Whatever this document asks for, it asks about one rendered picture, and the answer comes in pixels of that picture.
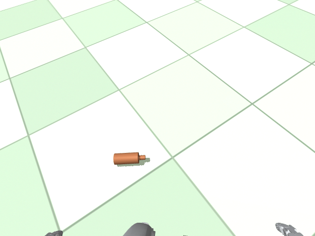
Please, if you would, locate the bottle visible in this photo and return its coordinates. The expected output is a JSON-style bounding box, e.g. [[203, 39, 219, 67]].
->
[[113, 152, 146, 165]]

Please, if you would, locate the right robot hand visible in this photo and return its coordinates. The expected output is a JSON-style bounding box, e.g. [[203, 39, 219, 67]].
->
[[275, 223, 303, 236]]

